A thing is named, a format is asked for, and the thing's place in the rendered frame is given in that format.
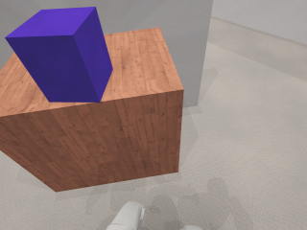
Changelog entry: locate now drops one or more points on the carton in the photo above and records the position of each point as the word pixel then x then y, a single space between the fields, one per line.
pixel 65 52

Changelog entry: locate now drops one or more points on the robot left thigh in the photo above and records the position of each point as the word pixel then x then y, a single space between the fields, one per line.
pixel 130 217

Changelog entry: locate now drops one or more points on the pedestal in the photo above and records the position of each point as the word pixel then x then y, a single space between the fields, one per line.
pixel 133 132

